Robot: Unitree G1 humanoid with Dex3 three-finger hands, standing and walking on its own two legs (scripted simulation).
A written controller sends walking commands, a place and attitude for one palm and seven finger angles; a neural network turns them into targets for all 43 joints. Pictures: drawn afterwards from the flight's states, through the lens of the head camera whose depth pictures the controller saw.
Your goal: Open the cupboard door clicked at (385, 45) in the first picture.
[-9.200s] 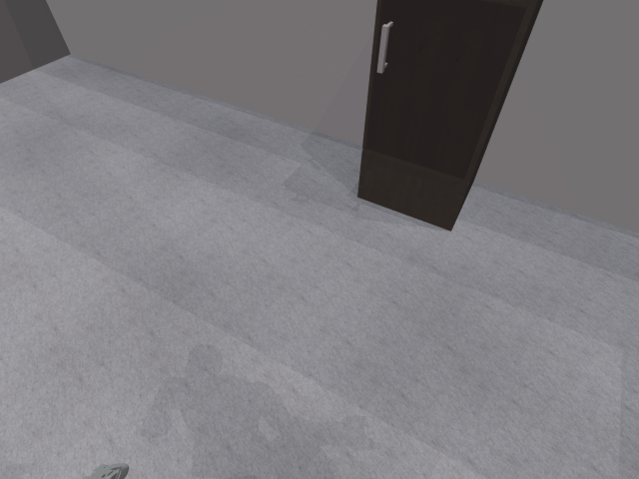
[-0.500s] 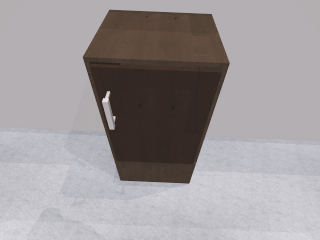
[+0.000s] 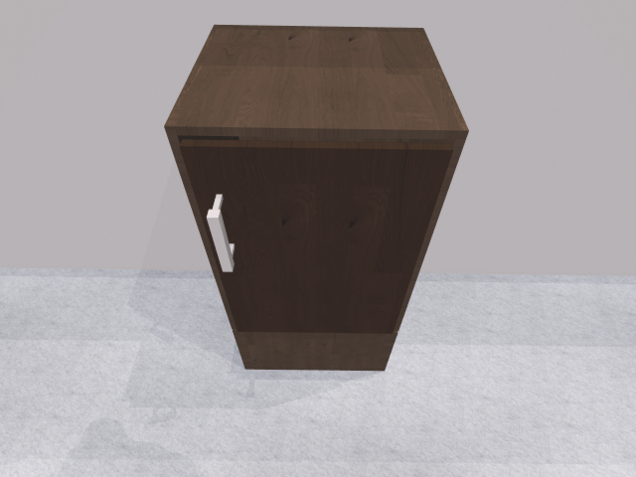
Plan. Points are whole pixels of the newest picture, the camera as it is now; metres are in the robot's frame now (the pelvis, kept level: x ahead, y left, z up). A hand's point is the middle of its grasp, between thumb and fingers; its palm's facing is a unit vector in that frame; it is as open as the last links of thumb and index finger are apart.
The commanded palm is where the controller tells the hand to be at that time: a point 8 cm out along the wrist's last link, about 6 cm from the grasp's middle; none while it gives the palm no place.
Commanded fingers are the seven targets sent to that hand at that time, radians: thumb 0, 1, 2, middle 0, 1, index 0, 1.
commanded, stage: raise the hand with hooked fingers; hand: left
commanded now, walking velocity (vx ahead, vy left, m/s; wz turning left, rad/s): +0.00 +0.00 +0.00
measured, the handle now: (223, 234) +0.51 +0.20 -0.04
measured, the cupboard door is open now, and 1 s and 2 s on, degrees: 0 0 0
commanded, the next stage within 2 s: none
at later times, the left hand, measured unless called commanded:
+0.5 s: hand out of the picture +0.13 +0.18 -0.08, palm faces +0.13 -0.99 -0.02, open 8.8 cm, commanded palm +0.13 +0.24 -0.06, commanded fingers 0.00 0.34 0.66 -0.24 -0.66 -0.24 -0.66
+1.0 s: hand (158, 422) +0.19 +0.22 -0.05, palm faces +0.05 -1.00 -0.06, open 11.8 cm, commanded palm +0.17 +0.27 -0.04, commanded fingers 0.00 -0.24 0.41 -0.28 -1.03 -0.28 -1.03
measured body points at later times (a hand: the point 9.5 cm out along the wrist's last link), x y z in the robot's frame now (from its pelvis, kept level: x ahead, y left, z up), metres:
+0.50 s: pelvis -0.05 -0.04 -0.10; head +0.01 -0.03 +0.34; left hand +0.12 +0.24 -0.07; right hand +0.20 -0.28 -0.14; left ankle +0.01 +0.10 -0.73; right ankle -0.05 -0.14 -0.73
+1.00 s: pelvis -0.05 -0.02 -0.09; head +0.03 -0.02 +0.36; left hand +0.18 +0.27 -0.04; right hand +0.09 -0.29 -0.18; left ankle +0.01 +0.10 -0.73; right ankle -0.05 -0.14 -0.73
